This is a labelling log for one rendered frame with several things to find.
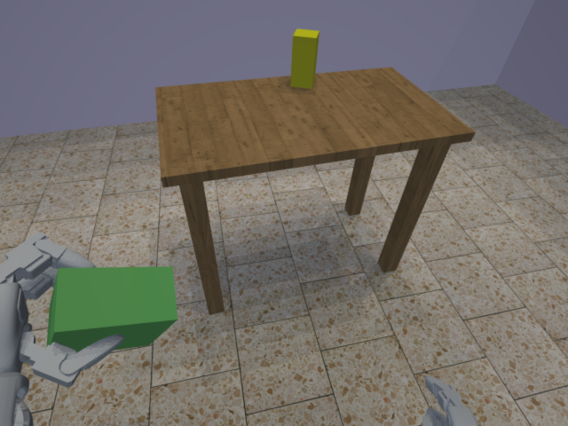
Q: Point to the left robot hand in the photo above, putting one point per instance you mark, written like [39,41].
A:
[29,271]

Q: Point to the table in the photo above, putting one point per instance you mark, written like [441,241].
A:
[210,131]

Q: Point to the right robot hand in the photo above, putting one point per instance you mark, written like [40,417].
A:
[451,403]

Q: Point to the robot left forearm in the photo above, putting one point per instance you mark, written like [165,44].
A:
[13,410]

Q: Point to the sponge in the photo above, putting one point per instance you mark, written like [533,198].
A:
[89,304]

